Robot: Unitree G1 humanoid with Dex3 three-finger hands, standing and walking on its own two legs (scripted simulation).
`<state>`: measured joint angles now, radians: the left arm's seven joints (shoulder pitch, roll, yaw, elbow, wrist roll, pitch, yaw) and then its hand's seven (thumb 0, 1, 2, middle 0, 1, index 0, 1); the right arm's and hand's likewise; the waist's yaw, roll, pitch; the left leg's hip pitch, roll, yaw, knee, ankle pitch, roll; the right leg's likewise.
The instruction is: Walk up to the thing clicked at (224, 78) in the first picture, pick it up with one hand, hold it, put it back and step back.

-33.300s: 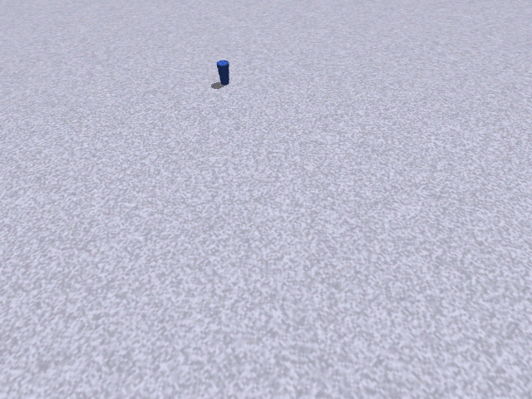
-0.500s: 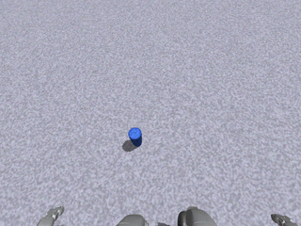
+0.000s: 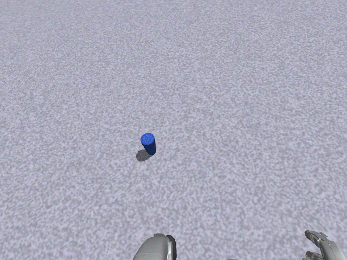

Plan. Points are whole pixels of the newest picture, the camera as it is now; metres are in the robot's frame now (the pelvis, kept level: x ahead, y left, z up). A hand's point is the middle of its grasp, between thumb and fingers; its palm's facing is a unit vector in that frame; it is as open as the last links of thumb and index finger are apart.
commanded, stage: step back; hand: left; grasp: from the side
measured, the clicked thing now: (149, 145) +0.78 +0.24 -0.67
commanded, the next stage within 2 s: stand in 1.84 s
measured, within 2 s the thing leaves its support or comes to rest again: neither
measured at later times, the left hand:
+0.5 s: hand out of the picture -0.03 +0.28 -0.13, palm faces +0.03 -0.93 -0.38, open 7.4 cm
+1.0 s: hand out of the picture -0.21 +0.29 -0.13, palm faces +0.07 -0.90 -0.43, open 7.4 cm
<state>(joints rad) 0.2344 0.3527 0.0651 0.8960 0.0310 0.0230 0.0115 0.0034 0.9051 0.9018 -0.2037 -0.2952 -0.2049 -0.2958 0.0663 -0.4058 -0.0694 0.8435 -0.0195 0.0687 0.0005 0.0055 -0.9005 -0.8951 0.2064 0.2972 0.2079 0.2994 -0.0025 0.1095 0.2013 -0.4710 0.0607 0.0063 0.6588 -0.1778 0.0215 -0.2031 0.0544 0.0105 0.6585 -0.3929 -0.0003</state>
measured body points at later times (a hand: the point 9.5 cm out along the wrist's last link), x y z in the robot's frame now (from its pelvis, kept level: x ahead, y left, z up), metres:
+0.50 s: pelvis -0.15 +0.01 +0.02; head -0.09 +0.03 +0.46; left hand -0.03 +0.33 -0.10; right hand -0.06 -0.30 -0.10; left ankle -0.12 +0.14 -0.71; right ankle -0.17 -0.13 -0.63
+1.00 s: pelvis -0.27 +0.00 +0.01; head -0.24 +0.00 +0.46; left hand -0.22 +0.33 -0.10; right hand -0.19 -0.31 -0.12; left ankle -0.29 +0.12 -0.72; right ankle -0.24 -0.12 -0.71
